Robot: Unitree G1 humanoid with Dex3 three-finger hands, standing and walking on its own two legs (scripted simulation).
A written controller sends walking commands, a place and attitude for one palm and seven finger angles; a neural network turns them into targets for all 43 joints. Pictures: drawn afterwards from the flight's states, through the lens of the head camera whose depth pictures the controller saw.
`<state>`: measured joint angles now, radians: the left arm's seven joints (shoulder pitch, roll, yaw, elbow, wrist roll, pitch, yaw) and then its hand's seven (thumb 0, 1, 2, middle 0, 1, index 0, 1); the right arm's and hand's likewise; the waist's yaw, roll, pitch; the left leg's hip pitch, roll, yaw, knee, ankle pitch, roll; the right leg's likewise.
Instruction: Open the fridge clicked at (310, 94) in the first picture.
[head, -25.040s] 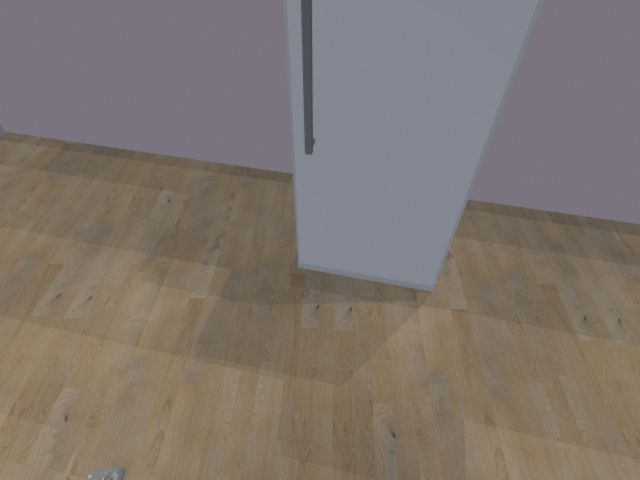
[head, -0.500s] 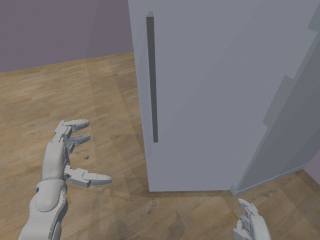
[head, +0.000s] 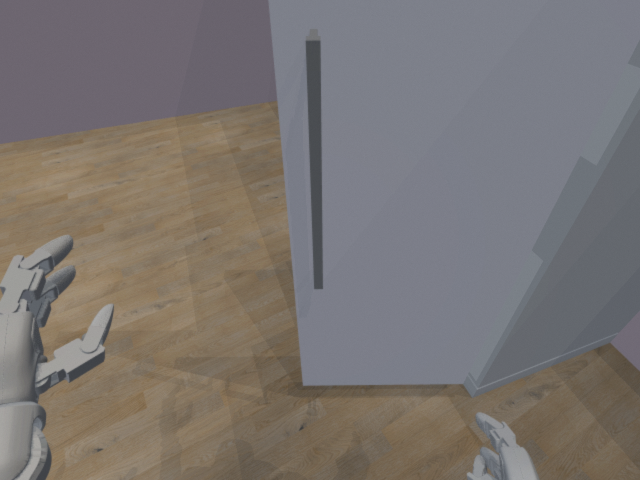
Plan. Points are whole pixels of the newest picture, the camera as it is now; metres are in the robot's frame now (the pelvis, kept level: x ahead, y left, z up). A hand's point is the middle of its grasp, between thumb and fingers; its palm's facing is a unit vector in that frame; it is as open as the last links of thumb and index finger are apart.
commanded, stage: draw the hand back to the body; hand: left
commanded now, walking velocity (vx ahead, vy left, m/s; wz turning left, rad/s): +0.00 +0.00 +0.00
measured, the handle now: (316, 186) +0.54 +0.08 +0.10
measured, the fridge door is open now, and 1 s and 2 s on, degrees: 70 70 70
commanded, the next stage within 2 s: step back with the hand held close in 0.42 s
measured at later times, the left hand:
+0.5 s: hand (73, 342) +0.18 +0.27 +0.15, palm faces +0.51 -0.79 -0.34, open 7.4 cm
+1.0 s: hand (33, 371) +0.15 +0.29 +0.15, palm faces +0.43 -0.77 -0.46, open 7.4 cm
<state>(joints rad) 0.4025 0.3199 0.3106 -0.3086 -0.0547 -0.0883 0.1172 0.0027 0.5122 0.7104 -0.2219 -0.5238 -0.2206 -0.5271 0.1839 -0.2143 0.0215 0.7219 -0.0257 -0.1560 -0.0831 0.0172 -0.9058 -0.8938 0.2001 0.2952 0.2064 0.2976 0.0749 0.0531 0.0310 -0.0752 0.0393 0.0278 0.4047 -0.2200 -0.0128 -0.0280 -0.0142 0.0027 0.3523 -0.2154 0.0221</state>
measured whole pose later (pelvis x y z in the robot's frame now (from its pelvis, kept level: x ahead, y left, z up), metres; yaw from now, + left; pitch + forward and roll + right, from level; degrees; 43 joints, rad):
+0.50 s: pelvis +0.00 +0.00 +0.00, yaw +0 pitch -7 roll -1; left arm 0.42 0.32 0.34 -0.34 -0.06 -0.11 0.12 0.01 0.89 0.89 -0.21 -0.30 -0.21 -0.31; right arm 0.17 -0.21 0.02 0.72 -0.03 -0.18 -0.08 0.02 -0.91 -0.89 0.20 0.30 0.21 0.30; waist 0.08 0.05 0.04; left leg -0.07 0.04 0.02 0.40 -0.21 -0.02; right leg -0.02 -0.01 -0.01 0.35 -0.21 0.02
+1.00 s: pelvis -0.05 +0.03 -0.01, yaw -1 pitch -1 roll -1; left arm 0.51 0.41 0.40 -0.44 -0.03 -0.18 0.15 0.01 0.89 0.89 -0.21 -0.30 -0.21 -0.30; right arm 0.20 -0.23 0.01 0.59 0.00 -0.07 -0.10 0.02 -0.91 -0.89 0.20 0.29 0.20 0.30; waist 0.03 0.02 0.01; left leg -0.35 0.02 0.05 0.58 -0.22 0.03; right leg -0.30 -0.04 0.03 0.53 -0.21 0.06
